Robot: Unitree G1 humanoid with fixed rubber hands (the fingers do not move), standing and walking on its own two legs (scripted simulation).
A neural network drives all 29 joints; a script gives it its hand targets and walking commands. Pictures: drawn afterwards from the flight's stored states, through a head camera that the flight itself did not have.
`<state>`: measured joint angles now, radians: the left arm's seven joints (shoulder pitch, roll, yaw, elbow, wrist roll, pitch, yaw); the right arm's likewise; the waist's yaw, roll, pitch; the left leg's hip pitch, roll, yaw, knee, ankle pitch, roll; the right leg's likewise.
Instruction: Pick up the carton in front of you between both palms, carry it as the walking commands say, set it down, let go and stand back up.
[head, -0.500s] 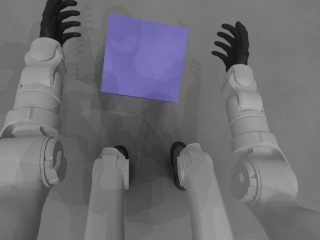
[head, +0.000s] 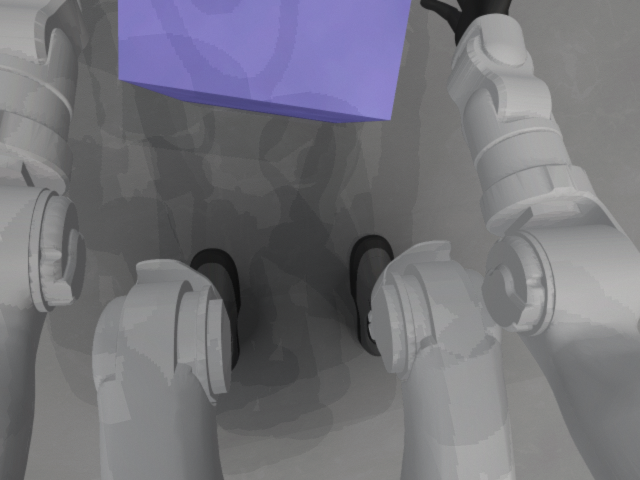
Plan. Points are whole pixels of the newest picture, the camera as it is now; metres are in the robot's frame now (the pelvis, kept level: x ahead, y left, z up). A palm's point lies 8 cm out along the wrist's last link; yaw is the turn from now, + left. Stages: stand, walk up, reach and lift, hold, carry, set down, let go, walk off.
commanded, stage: reach and lift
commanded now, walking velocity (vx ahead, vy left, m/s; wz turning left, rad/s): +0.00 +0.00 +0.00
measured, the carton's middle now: (271, 5) +0.55 +0.03 -0.25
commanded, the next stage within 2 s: none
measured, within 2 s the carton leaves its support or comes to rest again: leaves its support in 0.78 s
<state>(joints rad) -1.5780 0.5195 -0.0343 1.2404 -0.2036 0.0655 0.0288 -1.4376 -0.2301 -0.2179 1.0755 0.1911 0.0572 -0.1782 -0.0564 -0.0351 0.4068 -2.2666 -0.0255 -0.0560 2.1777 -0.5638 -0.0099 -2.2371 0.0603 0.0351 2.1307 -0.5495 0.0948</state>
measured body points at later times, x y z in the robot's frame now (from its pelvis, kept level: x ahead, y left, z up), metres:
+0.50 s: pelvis +0.00 +0.00 +0.00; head +0.38 +0.03 +0.23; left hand +0.58 +0.17 -0.19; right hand +0.55 -0.13 -0.18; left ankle +0.11 +0.12 -0.34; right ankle +0.12 -0.14 -0.34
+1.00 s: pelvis +0.01 +0.00 +0.00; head +0.34 +0.05 +0.31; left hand +0.56 +0.18 -0.12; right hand +0.54 -0.12 -0.11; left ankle +0.11 +0.12 -0.34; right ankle +0.13 -0.14 -0.34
